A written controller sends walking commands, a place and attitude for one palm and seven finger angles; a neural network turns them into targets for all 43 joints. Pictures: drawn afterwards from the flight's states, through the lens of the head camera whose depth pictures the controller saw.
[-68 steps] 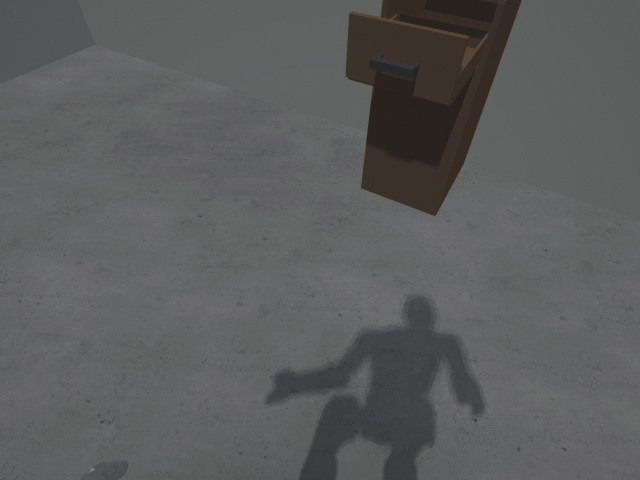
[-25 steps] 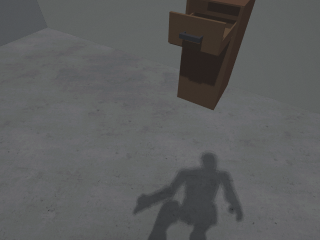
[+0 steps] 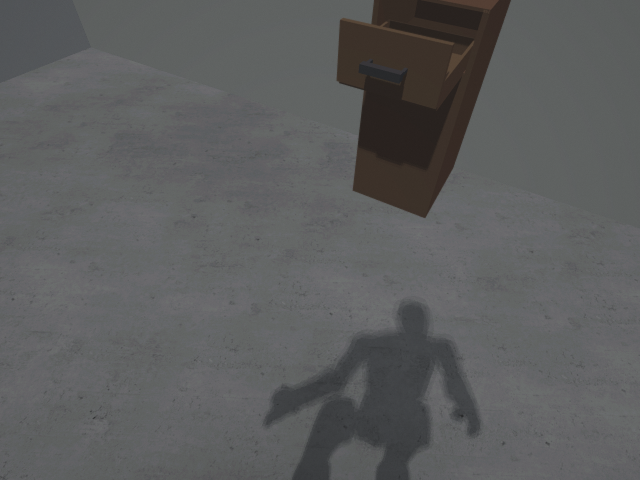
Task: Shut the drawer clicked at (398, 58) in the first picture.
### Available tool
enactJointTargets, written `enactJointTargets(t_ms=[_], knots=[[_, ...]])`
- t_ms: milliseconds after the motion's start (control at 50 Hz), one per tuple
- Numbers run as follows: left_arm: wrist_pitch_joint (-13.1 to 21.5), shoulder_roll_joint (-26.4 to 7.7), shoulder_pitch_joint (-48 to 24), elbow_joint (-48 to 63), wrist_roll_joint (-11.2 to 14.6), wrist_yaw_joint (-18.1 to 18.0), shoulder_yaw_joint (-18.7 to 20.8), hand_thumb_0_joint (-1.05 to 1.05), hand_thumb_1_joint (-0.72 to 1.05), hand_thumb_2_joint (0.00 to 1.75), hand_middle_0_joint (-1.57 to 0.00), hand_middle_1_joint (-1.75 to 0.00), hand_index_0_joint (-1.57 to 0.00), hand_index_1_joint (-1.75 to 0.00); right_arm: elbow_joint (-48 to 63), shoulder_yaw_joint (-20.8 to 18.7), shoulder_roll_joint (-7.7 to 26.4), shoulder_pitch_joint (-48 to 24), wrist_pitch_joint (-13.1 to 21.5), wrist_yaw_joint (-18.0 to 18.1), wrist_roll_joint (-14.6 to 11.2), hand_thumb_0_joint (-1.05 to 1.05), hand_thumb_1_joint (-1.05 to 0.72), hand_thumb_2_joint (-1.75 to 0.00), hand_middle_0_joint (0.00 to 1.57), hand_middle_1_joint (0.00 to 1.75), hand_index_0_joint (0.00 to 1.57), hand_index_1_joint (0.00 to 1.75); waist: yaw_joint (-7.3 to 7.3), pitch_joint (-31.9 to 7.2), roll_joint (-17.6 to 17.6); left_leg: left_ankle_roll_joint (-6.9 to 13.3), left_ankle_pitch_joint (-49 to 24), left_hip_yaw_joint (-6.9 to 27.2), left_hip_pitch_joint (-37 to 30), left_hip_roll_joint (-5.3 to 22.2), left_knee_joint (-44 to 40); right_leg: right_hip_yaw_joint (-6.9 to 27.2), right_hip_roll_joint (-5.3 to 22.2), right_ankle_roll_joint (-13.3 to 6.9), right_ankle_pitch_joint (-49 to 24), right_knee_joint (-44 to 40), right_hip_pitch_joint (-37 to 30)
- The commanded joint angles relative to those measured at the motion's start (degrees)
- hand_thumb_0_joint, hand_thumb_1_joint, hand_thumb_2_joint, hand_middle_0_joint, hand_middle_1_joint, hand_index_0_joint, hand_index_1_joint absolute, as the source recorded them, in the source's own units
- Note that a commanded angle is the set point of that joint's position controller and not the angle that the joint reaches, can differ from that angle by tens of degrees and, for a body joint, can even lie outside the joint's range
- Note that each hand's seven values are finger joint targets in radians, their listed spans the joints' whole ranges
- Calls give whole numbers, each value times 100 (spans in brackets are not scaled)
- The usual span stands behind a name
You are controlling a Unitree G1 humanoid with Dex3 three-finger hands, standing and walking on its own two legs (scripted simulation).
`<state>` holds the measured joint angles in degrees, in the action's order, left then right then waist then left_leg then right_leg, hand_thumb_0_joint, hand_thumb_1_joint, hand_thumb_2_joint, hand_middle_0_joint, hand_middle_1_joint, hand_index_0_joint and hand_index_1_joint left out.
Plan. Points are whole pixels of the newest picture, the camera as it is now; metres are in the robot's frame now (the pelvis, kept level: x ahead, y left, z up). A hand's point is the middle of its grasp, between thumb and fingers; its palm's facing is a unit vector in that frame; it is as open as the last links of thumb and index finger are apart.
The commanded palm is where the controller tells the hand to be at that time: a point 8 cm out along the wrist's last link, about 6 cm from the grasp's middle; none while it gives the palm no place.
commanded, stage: look at it before walking up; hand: left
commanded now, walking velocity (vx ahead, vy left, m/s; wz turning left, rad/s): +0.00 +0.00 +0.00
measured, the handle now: (383, 69) +1.16 -0.12 +0.00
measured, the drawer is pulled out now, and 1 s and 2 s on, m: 0.30 0.30 0.30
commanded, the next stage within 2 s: walk to a spot facing it in 0.18 s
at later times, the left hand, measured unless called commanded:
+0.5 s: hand out of the picture +0.05 +0.22 -0.18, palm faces -0.02 -0.97 -0.25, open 7.4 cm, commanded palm none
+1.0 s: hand (228, 371) +0.33 +0.18 -0.20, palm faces -0.13 -0.97 -0.21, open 7.3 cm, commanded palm none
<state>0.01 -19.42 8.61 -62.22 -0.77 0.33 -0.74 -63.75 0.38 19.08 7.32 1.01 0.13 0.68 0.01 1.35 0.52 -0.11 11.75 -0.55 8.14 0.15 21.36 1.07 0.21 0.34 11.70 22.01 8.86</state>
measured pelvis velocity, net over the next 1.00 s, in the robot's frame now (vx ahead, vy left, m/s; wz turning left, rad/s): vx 0.21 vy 0.00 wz -0.09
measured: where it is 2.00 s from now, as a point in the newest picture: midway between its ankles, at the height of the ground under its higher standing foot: (324, 382)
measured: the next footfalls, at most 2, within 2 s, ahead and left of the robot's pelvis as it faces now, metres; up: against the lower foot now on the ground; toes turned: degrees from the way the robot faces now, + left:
right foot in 1.00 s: +0.36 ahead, -0.09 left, +0.00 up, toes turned -12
left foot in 1.48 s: +0.56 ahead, +0.12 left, +0.00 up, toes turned +5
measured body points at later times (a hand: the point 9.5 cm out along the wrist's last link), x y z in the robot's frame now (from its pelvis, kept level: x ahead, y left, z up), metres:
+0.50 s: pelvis +0.03 +0.00 -0.01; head +0.02 +0.01 +0.44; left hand +0.05 +0.27 -0.16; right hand +0.07 -0.26 -0.15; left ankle +0.00 +0.12 -0.74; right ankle +0.00 -0.12 -0.75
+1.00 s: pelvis +0.21 +0.00 -0.03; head +0.26 +0.00 +0.41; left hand +0.34 +0.23 -0.18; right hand +0.00 -0.15 -0.15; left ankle +0.01 +0.12 -0.74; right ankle +0.32 -0.08 -0.75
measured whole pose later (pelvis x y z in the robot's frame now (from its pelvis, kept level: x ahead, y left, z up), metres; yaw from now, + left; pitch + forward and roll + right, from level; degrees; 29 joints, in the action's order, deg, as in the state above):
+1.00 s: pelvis +0.21 +0.00 -0.03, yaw -5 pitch -1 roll +0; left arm 1.8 -12.3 6.6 -56.9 -1.5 1.2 2.9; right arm -71.8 -0.2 4.2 33.7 4.0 2.2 0.9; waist -2.3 6.5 0.1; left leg 0.2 29.2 -7.8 -9.2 1.8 24.4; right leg -9.1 -0.1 -5.5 10.1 35.3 26.6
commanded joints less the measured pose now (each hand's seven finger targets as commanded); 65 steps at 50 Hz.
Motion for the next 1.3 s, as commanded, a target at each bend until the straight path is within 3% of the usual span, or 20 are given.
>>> enactJointTargets(t_ms=[0,260,300,380,520,560,580,600,620,640,660,780,860,940,960,980,1000,1040,1140,1280], knots=[[150,-1152,-232,348,13,-89,246,0,90,90,-20,-30,-20,-30,325,-246,1215,-276,124,62,-25,0,-90,-90,20,30,20,30,3,-313,-42,173,-727,601,-130,702,-379,547,644,-198,-663,-332,2],[162,-1175,-203,319,9,-99,246,0,90,90,-20,-30,-20,-30,317,-248,1226,-322,122,64,-28,0,-90,-90,20,30,20,30,11,-341,-52,173,-924,575,-231,713,-400,526,677,-196,-911,-350,-74],[44,-467,235,131,4,-120,94,0,90,90,-20,-30,-20,-30,144,-73,472,77,13,25,17,0,-90,-90,20,30,20,30,18,-358,17,66,-23,412,-182,636,-267,503,608,-108,154,-314,-45],[-47,-484,601,189,-66,-10,194,0,90,90,-20,-30,-20,-30,214,-149,474,324,-61,-14,82,0,-90,-90,20,30,20,30,77,644,152,179,2218,447,776,482,-177,825,480,-284,2322,-407,669],[153,-540,1383,208,-33,-49,432,0,90,90,-20,-30,-20,-30,482,-214,29,651,145,0,32,0,-90,-90,20,30,20,30,102,551,936,96,1363,-334,1458,225,1552,2014,1364,-1053,1796,-739,82],[192,-349,1235,241,-35,-66,449,0,90,90,-20,-30,-20,-30,373,-212,-128,1066,243,11,3,0,-90,-90,20,30,20,30,-135,523,559,133,1076,-370,574,317,759,1471,1155,-970,798,-155,559],[174,-142,1010,300,-26,-51,425,0,90,90,-20,-30,-20,-30,143,-230,-86,1682,290,30,5,0,-90,-90,20,30,20,30,-402,459,-121,279,751,81,-401,498,133,784,599,-695,536,819,1210],[177,286,745,454,-4,-17,362,0,90,90,-20,-30,-20,-30,-212,-378,362,2665,351,86,91,0,-90,-90,20,30,20,30,-733,348,-1824,692,-42,1770,-1464,1624,-558,-274,-186,-323,804,2948,2440],[275,273,206,709,-38,-63,329,0,90,90,-20,-30,-20,-30,-405,-369,358,3229,349,174,86,0,-90,-90,20,30,20,30,-850,747,-1916,968,-1524,2483,-1872,2248,-775,-252,-141,-245,1925,3871,3555],[276,249,104,691,-45,-67,377,0,90,90,-20,-30,-20,-30,-402,-271,3,3160,337,222,62,0,-90,-90,20,30,20,30,-705,1004,-765,1202,-2317,2201,-1721,2385,-570,6,186,-286,1648,4351,3738],[278,421,142,618,-55,-22,371,0,90,90,-20,-30,-20,-30,-297,-248,-77,2954,367,231,71,0,-90,-90,20,30,20,30,-561,975,-372,1214,-2560,1761,-1584,2228,-525,-34,347,-277,1449,4565,3698],[134,855,-101,727,-61,166,321,0,90,90,-20,-30,-20,-30,-354,-153,-579,2768,528,305,19,0,-90,-90,20,30,20,30,-204,1010,-762,718,-2668,166,-1048,1292,-1075,-699,407,-176,153,3620,3362],[163,878,-355,806,-2,159,300,0,90,90,-20,-30,-20,-30,-482,-189,-446,2731,487,311,11,0,-90,-90,20,30,20,30,-105,766,-879,705,-4019,-364,-995,1251,-912,-1076,56,-386,-172,1937,2096],[224,529,1114,362,-82,50,435,0,90,90,-20,-30,-20,-30,-492,-305,-194,2479,428,288,-16,0,-90,-90,20,30,20,30,582,-44,-683,580,-5125,-539,-784,1288,1088,-1149,-291,-694,-243,1341,18],[283,258,1925,151,-109,17,520,0,90,90,-20,-30,-20,-30,-412,-309,-233,2311,429,248,-38,0,-90,-90,20,30,20,30,964,-323,-582,438,-4107,-568,10,1140,2314,-787,-7,-813,-459,964,-1152],[351,-304,2452,32,-131,-65,644,0,90,90,-20,-30,-20,-30,-325,-263,-625,2543,440,169,-121,0,-90,-90,20,30,20,30,1035,-872,554,280,-975,-623,1423,526,4373,1150,1511,-1380,-197,559,-2252],[334,-559,2518,-12,-18,-84,695,0,90,90,-20,-30,-20,-30,-145,-282,-805,2553,435,179,-119,0,-90,-90,20,30,20,30,762,-1120,954,241,1982,-303,2380,4,6125,3145,2650,-1939,-322,-279,-2292],[312,-139,1401,327,24,-113,613,0,90,90,-20,-30,-20,-30,53,-362,-721,1875,341,100,-28,0,-90,-90,20,30,20,30,455,-180,261,321,1048,237,2599,641,6273,2576,2355,-1624,1501,-958,-449],[454,435,753,380,-74,-146,424,0,90,90,-20,-30,-20,-30,58,-340,-1050,2068,21,14,103,0,-90,-90,20,30,20,30,-323,335,175,32,436,10,2054,974,4847,589,1551,-1114,785,-1266,1493],[531,294,1273,214,-61,-68,445,0,90,90,-20,-30,-20,-30,758,-371,-940,605,107,-173,78,0,-90,-90,20,30,20,30,8,591,326,-120,-291,-361,2279,881,2559,112,1354,-1048,320,-1327,752]])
